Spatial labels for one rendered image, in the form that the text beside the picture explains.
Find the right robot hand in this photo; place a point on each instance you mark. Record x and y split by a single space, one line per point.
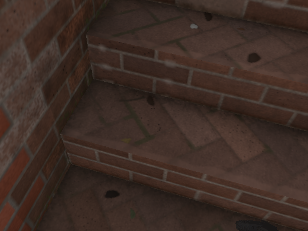
253 225

